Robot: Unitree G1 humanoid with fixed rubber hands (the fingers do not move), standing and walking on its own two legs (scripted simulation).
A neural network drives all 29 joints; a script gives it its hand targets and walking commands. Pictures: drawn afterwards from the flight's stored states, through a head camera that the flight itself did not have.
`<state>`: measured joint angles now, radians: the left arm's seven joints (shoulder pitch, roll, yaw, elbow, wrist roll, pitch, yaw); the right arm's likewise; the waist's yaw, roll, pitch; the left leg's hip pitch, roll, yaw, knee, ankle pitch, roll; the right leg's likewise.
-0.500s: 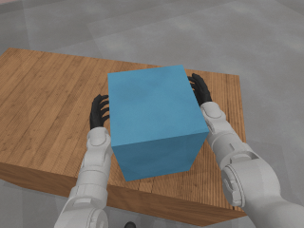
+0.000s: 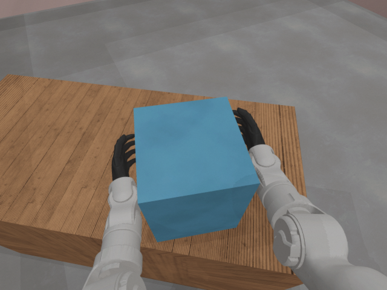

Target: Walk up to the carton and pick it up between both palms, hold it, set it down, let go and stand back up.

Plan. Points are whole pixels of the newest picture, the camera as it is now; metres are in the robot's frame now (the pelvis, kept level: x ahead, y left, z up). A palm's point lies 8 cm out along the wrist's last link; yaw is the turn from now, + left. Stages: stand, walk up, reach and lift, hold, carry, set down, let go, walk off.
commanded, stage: reach and lift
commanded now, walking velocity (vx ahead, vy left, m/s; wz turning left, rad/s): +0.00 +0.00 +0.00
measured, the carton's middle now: (190, 173) +0.36 +0.08 +0.00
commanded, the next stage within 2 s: none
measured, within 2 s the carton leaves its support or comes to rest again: leaves its support in 1.04 s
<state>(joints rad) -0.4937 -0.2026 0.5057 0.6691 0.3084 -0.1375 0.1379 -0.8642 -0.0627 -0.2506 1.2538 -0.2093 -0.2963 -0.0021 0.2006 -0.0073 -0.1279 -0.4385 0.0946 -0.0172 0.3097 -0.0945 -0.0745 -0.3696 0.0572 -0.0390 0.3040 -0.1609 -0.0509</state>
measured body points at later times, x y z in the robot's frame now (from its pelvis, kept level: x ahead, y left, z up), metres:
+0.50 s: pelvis +0.00 +0.01 +0.00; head +0.07 +0.01 +0.45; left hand +0.33 +0.23 +0.03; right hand +0.45 -0.04 +0.06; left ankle +0.02 +0.17 -0.74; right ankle -0.02 -0.09 -0.74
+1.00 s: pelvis -0.02 +0.01 +0.00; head +0.04 +0.01 +0.45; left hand +0.33 +0.21 +0.03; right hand +0.42 -0.07 +0.06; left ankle +0.02 +0.17 -0.74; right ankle -0.02 -0.09 -0.74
